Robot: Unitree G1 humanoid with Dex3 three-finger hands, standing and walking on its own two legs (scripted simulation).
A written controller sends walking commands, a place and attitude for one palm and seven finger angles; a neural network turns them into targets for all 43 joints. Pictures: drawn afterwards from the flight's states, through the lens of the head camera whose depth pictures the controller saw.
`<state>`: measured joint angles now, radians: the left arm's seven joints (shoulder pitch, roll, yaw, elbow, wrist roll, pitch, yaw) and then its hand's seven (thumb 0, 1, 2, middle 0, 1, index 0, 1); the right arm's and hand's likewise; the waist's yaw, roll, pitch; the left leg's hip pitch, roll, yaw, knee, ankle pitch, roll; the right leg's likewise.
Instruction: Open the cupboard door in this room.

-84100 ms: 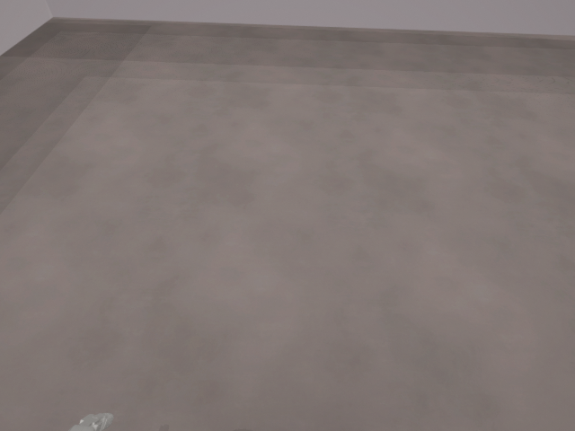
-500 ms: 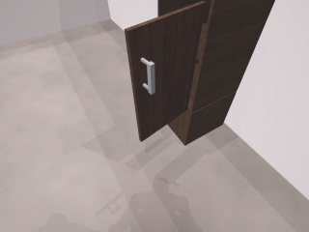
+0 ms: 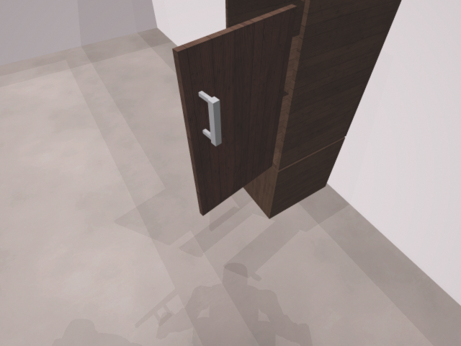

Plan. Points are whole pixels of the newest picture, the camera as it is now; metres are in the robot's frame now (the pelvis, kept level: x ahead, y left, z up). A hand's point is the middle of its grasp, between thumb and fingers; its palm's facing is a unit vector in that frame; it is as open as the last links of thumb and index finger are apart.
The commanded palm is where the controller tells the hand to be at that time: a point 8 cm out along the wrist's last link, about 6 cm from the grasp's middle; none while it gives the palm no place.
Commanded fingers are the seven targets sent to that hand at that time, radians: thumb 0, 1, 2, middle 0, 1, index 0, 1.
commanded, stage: look to check the result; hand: left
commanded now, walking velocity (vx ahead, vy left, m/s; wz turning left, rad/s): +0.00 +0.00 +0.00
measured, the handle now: (209, 119) +0.59 +0.08 +0.05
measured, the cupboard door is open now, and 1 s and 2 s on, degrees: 99 99 99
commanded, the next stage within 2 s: stand and wait in 0.42 s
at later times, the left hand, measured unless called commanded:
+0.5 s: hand out of the picture +0.08 +0.23 -0.16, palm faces -0.01 -0.95 -0.33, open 7.3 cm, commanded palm none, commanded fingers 0.00 0.90 0.90 -0.20 -0.30 -0.20 -0.30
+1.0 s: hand out of the picture +0.09 +0.23 -0.16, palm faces -0.02 -0.95 -0.32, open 7.3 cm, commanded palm none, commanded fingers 0.00 0.90 0.90 -0.20 -0.30 -0.20 -0.30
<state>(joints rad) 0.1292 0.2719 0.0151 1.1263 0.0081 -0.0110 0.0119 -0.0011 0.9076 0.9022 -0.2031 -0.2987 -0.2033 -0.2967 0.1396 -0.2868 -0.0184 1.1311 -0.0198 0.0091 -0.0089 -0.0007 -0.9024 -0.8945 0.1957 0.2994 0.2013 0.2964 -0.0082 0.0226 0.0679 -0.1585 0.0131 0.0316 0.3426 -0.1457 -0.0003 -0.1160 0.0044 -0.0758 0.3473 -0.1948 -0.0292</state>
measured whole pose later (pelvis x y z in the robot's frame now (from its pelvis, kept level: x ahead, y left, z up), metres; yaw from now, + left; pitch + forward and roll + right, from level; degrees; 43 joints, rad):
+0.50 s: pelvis +0.02 -0.01 +0.00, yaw +0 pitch -2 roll +0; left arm 0.11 0.29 0.01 1.14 0.01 -0.01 0.01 0.00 0.91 0.90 -0.20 -0.30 -0.20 -0.30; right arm 0.10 -0.30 -0.01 1.13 -0.02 0.01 -0.01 0.00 -0.90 -0.89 0.20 0.30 0.20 0.30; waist 0.00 0.02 0.07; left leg -0.12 0.02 0.03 0.31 -0.15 -0.01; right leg -0.08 0.02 -0.07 0.30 -0.20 -0.04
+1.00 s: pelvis +0.03 -0.01 +0.00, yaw -1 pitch -1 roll +0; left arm 0.12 0.30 0.01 1.14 0.00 -0.01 0.01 0.00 0.91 0.90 -0.20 -0.30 -0.20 -0.30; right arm 0.12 -0.30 -0.01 1.14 -0.02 0.01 -0.01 0.00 -0.90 -0.89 0.20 0.30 0.20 0.30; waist -0.01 0.01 0.07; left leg -0.11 0.02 0.04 0.29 -0.16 -0.01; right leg -0.06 0.02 -0.07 0.29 -0.20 -0.03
